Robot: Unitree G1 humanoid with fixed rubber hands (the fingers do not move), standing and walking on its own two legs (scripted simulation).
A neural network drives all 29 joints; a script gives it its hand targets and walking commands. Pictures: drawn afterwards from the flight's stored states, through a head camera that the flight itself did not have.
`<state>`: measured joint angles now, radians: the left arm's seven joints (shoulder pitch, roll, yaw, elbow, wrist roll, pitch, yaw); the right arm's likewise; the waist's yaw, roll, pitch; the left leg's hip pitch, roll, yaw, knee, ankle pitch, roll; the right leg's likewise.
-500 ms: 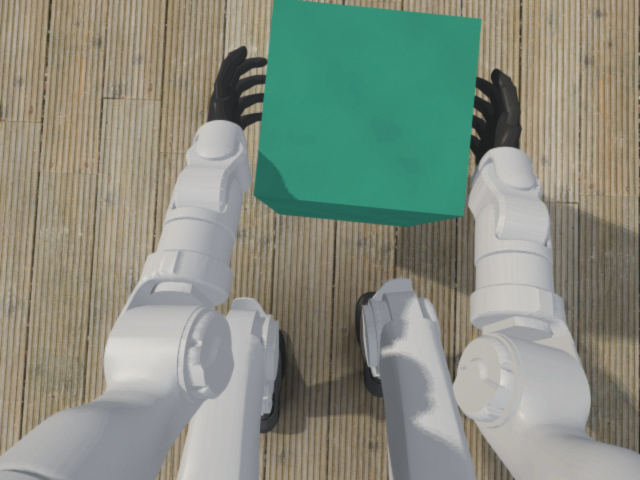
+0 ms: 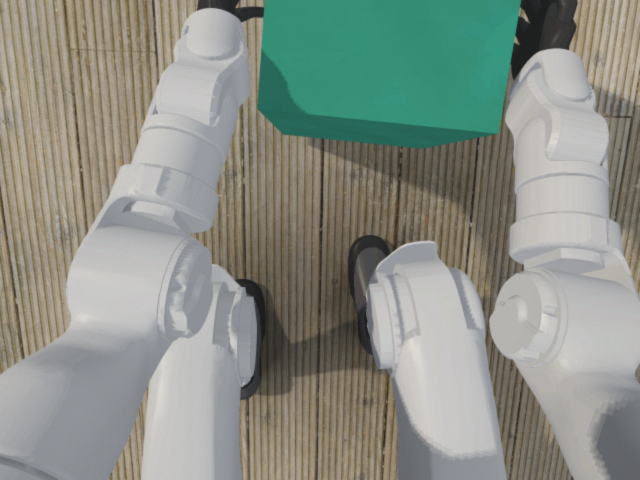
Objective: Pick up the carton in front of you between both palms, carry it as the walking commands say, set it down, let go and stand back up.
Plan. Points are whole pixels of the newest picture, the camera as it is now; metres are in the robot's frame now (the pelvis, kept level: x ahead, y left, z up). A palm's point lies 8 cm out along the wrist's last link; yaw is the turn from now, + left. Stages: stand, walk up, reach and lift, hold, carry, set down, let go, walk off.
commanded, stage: set down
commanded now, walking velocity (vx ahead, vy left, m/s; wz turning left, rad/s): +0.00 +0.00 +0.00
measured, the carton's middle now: (372, 44) +0.53 -0.13 -0.24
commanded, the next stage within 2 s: none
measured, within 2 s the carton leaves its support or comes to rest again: rests again in 1.04 s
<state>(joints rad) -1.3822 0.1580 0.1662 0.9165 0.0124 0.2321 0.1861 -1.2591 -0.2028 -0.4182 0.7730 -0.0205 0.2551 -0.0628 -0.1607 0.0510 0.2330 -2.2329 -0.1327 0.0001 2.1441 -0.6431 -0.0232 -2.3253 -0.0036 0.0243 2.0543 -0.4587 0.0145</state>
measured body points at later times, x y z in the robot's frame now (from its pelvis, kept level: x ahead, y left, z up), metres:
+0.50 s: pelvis +0.00 +0.01 -0.01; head +0.36 -0.02 +0.25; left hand +0.56 +0.03 -0.19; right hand +0.49 -0.27 -0.18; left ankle +0.09 +0.11 -0.36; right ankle +0.13 -0.12 -0.36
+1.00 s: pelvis -0.01 +0.00 -0.02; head +0.36 -0.02 +0.24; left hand +0.56 +0.03 -0.19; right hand +0.49 -0.28 -0.19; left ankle +0.09 +0.11 -0.36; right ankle +0.13 -0.12 -0.36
